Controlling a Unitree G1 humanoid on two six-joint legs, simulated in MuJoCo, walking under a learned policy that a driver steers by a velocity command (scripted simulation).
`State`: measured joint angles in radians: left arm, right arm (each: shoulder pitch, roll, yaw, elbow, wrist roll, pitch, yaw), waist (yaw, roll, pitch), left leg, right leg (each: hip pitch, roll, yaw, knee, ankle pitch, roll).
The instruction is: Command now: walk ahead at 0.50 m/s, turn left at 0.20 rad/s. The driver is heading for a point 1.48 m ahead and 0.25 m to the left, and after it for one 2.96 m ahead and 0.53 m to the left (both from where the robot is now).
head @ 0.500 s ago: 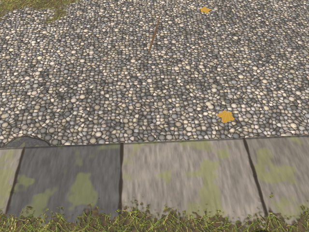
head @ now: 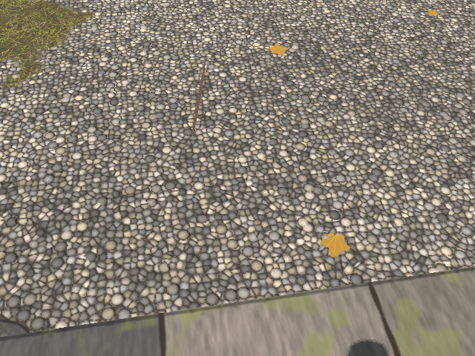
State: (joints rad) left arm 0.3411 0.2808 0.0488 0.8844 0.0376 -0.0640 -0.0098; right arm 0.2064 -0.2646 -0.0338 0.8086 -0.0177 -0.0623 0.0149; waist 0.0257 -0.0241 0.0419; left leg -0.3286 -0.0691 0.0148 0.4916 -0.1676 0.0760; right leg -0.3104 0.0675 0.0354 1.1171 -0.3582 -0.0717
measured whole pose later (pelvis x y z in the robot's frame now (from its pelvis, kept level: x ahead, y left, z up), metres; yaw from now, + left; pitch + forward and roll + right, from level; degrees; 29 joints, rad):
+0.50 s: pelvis +0.26 -0.02 +0.00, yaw +15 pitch +1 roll +0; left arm 0.13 0.25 0.02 0.73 0.04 -0.07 0.01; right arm 0.37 -0.30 -0.08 0.85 -0.02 -0.03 0.01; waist -0.05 0.03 0.02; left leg -0.35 -0.06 -0.06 1.06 -0.39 0.07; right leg -0.32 0.01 -0.04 0.48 -0.18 -0.03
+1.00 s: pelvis +0.48 +0.10 +0.01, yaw +19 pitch +1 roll -1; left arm 0.40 0.23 0.04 0.93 0.01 -0.04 -0.01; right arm 0.16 -0.22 -0.02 0.79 -0.03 -0.06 0.01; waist 0.05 -0.02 0.03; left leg -0.29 -0.01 0.11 0.47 -0.20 0.06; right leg -0.35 -0.03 -0.01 1.08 -0.37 -0.07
